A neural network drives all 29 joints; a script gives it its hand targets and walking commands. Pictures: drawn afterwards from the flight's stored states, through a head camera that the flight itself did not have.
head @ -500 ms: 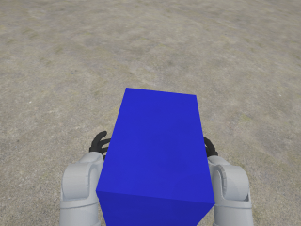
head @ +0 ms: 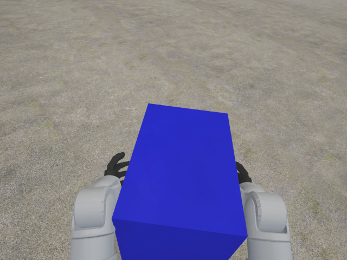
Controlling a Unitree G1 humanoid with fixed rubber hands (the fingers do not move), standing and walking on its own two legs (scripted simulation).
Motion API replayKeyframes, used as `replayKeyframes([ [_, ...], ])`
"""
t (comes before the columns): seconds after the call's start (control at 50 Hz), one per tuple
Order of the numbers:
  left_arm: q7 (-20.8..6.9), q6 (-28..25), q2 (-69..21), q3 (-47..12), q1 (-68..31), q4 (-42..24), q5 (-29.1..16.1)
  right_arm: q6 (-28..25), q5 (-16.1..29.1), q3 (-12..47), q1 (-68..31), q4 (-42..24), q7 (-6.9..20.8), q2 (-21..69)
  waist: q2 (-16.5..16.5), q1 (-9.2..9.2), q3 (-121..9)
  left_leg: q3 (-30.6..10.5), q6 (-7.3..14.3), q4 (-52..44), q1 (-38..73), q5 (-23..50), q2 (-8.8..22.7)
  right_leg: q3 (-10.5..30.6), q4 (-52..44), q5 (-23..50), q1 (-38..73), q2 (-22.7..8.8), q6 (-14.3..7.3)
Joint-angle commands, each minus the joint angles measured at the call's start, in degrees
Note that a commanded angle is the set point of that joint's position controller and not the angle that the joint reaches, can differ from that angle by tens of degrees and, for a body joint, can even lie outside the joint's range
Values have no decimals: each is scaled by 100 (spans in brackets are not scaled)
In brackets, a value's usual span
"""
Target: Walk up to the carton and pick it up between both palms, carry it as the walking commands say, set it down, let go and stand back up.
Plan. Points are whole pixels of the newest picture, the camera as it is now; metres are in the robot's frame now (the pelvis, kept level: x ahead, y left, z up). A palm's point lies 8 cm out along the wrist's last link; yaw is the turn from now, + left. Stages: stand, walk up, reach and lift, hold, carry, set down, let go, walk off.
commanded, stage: carry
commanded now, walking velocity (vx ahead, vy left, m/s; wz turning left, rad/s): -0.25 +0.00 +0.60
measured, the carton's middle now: (176, 193) +0.29 +0.00 +0.03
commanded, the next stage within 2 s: none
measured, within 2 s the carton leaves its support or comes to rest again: neither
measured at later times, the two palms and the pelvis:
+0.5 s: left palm out of the picture -0.03 +0.26 +0.07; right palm out of the picture +0.05 -0.01 +0.08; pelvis -0.26 +0.05 -0.01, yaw +19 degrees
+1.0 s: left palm out of the picture -0.35 +0.31 +0.08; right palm out of the picture -0.19 +0.08 +0.08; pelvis -0.50 +0.03 +0.00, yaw +37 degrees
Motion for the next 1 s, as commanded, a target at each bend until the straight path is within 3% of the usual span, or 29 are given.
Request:
replayKeyframes([
  [0.0, -1370, -243, -6127, -4381, -3616, -777, -2693, -287, 2604, 3805, -3943, -1493, 1888, 5489, 1222, 112, -2038, -1577, 45, -2222, 1294, -919, 1055, 218, 762, 535, 46, 158, 4],
  [0.12, -1308, -165, -5828, -4437, -3050, -1168, -2798, -258, 2255, 3532, -3264, -1628, 1683, 5116, 1767, 176, -2640, -1489, -520, -3293, 1581, -1278, 1014, -442, -1821, -289, 1998, 828, -199],
  [0.18, -1385, -190, -5704, -4376, -2702, -1069, -2745, -234, 2048, 3588, -3083, -1502, 1662, 4891, 1539, 261, -2814, -455, -1444, -3279, 1515, -1015, 284, -1005, -4876, -369, 4045, 959, -479],
  [0.2, -1420, -173, -5756, -4317, -2583, -1000, -2722, -219, 2048, 3653, -3034, -1453, 1642, 4880, -143, 156, -2757, -113, -1202, -1565, 1437, -406, 3, 384, -5269, -600, 3904, -203, -666],
  [0.22, -1416, -279, -5943, -4147, -2199, -578, -2546, -232, 2196, 3724, -3267, -1577, 1727, 4845, -2495, 232, -2429, 417, -989, 1699, 1162, -1086, -313, 2170, -4944, -1130, 1948, -1972, -1693],
  [0.24, -1442, -350, -5964, -4118, -2591, -543, -2563, -285, 2355, 3778, -3707, -1774, 1785, 5081, -2778, 134, -1395, -279, -853, 3741, 648, -1190, 161, 2486, -5367, -1440, 301, -2815, -2117],
  [0.26, -1533, -291, -6091, -4310, -2999, -898, -2761, -347, 2267, 3766, -3727, -1756, 1710, 5123, -1304, 71, -1280, -143, -697, 4045, 78, -1317, 27, 1117, -5428, -864, 538, -2330, -1640],
  [0.28, -1607, -199, -6071, -4437, -3313, -1092, -2843, -379, 2209, 3726, -3560, -1694, 1633, 5182, -520, 41, -1467, -92, -557, 4086, 174, -1156, -163, 232, -4854, -276, 655, -1845, -1190],
  [0.3, -1569, -171, -6040, -4412, -3580, -1129, -2751, -340, 2287, 3782, -3844, -1716, 1629, 5287, -266, 36, -1462, -287, -423, 3002, 241, -983, 223, -41, -4209, 878, 1136, -1404, -878],
  [0.34, -1481, -151, -5918, -4363, -3458, -1307, -2632, -357, 2455, 3890, -3810, -1751, 1600, 5352, -385, 119, -1932, 436, -445, 1212, 300, -1279, 13, -297, -3365, 3320, 2476, -1116, -788],
  [0.38, -1417, -161, -5740, -4224, -3182, -1428, -2559, -313, 2615, 3953, -3784, -1848, 1611, 5337, -1308, 161, -2245, 669, -347, -328, 574, -1389, -96, -218, -2921, 3699, 3124, -1294, -862],
  [0.4, -1380, -172, -5615, -4172, -3076, -1440, -2520, -245, 2641, 3947, -3548, -1620, 1636, 5362, -1078, 141, -2293, 682, -344, -1013, 1087, -982, -98, -121, -2623, 3176, 2817, -1311, -739],
  [0.42, -1339, -110, -5497, -4070, -2594, -1191, -2372, -168, 2586, 3925, -3216, -1400, 1669, 5265, -377, 148, -2300, 322, -309, -1253, 1668, -617, 56, -237, -2378, 2368, 2090, -1195, -510],
  [0.44, -1313, -92, -5413, -4062, -2406, -1014, -2245, -130, 2593, 3896, -3144, -1295, 1714, 5224, 604, 119, -2178, -1082, -30, -1288, 2106, 810, 961, -313, -1720, 998, 966, -980, -214],
  [0.46, -1332, -66, -5461, -3881, -2199, -711, -2130, -87, 2521, 3831, -2942, -1157, 1785, 5083, 2648, 57, -2207, -3422, 789, -1682, 2384, 2913, 2637, -351, -779, -1340, -469, 16, 187],
  [0.48, -1394, -47, -5607, -3962, -2184, -472, -2134, -123, 2375, 3778, -2759, -1024, 1840, 5090, 2464, 11, -2062, -3043, 1018, -1780, 1458, 2567, 2398, 420, 210, -1260, -16, -59, 42],
  [0.5, -1386, -136, -5686, -4040, -2358, -383, -2102, -107, 2429, 3771, -3048, -1092, 1829, 5189, 1413, 68, -1963, -2623, 684, -1827, 1332, 1928, 1857, 386, 595, -696, 103, 103, 7],
  [0.52, -1409, -197, -5883, -4129, -2548, -390, -2268, -159, 2422, 3751, -3192, -1224, 1863, 5246, 911, 74, -2012, -2424, 407, -1866, 1387, 1229, 1685, 383, 787, -281, -34, 151, 5],
  [0.6, -1324, -375, -6113, -4457, -3506, -1261, -2799, -406, 2565, 3736, -3927, -2015, 1839, 5314, 1362, 153, -2389, -1545, -148, -2383, 1483, -1137, 1044, 93, 387, 487, 452, 267, -41],
  [0.74, -1320, -281, -5680, -4423, -2664, -1351, -2748, -335, 2041, 3534, -3034, -1771, 1630, 4841, 1644, 204, -2986, -574, -1340, -3552, 1891, -647, 511, -1063, -4526, -132, 3848, 991, -484],
  [0.76, -1360, -279, -5673, -4371, -2455, -1217, -2707, -313, 1951, 3597, -2833, -1705, 1598, 4752, 697, 196, -2970, -381, -1300, -2828, 1590, -382, 359, -451, -5005, 37, 4412, 385, -581],
  [0.78, -1356, -334, -5855, -4309, -2268, -1039, -2626, -297, 2050, 3668, -3046, -1770, 1619, 4702, -1593, 201, -3005, 435, -1119, 64, 1524, -356, -375, 1413, -4661, -503, 3284, -1125, -1381],
  [0.8, -1390, -419, -5961, -4175, -2155, -736, -2527, -342, 2290, 3833, -3639, -2263, 1722, 4864, -2815, 175, -2163, -262, -758, 2397, 1266, -825, 159, 2458, -4662, -278, 1160, -2484, -2062],
  [0.84, -1606, -268, -6075, -4521, -2862, -1101, -2798, -436, 2013, 3688, -3306, -1755, 1588, 5075, -750, 100, -1737, -139, -347, 2966, 18, -1275, 103, 429, -4328, 1044, 1606, -2014, -1462],
  [0.88, -1515, -198, -5884, -4434, -3136, -1124, -2636, -369, 2243, 3902, -3796, -2021, 1600, 5070, -692, 59, -1690, 125, -205, 1062, -93, -1389, 185, 75, -3043, 4753, 2616, -1390, -981],
  [0.92, -1437, -191, -5736, -4370, -2967, -1272, -2548, -335, 2399, 3966, -3504, -1760, 1624, 5226, -1052, 128, -2216, 689, -229, -725, 421, -1097, -182, -211, -2474, 5904, 3534, -1235, -846],
  [0.94, -1416, -184, -5574, -4271, -2791, -1308, -2460, -288, 2442, 3945, -3369, -1634, 1650, 5269, -1033, 111, -2267, 637, -270, -1376, 1049, -244, -135, -223, -2334, 5178, 3226, -1234, -658],
  [0.96, -1384, -158, -5444, -4188, -2495, -1162, -2317, -219, 2474, 3913, -3238, -1441, 1696, 5286, -255, 119, -2344, -127, -243, -1316, 1875, 1235, 298, -220, -1951, 3394, 2296, -1097, -370],
  [0.98, -1371, -142, -5425, -4150, -2344, -1026, -2237, -196, 2473, 3921, -3046, -1285, 1736, 5269, 1088, 153, -2218, -1419, 101, -1056, 2647, 4146, 1369, -383, -1358, 634, 995, -730, -30],
])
